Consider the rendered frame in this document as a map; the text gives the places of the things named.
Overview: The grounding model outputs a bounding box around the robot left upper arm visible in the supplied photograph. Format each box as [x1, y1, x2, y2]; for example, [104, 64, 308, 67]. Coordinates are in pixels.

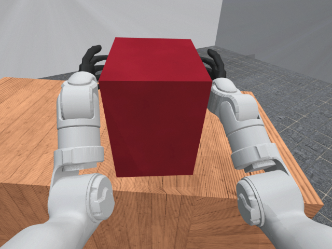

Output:
[0, 173, 115, 249]

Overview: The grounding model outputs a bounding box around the right robot forearm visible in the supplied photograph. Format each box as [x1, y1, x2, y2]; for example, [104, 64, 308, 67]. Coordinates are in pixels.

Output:
[207, 78, 305, 210]

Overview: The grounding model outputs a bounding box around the robot right upper arm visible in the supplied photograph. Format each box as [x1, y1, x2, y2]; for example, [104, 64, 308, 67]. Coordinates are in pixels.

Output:
[236, 170, 332, 249]

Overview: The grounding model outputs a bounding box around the robot left hand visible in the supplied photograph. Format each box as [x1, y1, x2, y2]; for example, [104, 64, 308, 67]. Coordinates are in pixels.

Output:
[79, 45, 108, 90]

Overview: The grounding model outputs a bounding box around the left robot forearm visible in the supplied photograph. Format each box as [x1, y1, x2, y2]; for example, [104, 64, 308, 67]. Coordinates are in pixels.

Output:
[48, 72, 104, 213]

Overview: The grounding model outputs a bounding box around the pedestal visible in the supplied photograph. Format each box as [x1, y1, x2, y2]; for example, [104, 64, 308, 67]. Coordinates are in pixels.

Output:
[0, 77, 324, 249]

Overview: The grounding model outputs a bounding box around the carton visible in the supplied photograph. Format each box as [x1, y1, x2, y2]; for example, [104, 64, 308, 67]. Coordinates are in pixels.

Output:
[99, 37, 212, 177]

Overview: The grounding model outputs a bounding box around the robot right hand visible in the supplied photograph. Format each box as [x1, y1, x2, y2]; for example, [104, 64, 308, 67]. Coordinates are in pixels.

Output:
[200, 49, 226, 81]

